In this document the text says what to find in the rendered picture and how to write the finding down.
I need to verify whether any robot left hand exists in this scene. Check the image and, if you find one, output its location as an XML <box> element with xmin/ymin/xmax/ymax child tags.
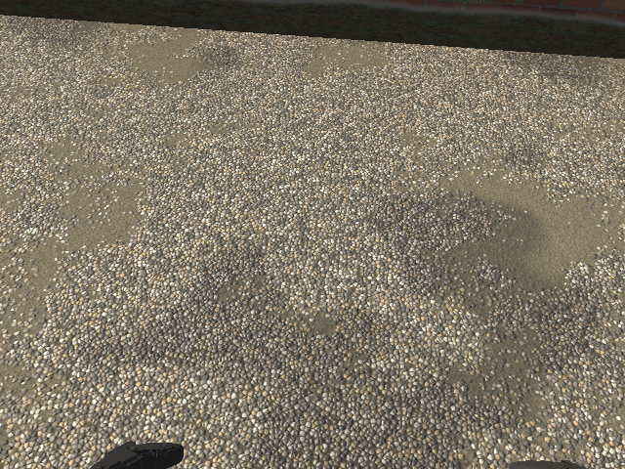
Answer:
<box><xmin>90</xmin><ymin>441</ymin><xmax>184</xmax><ymax>469</ymax></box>

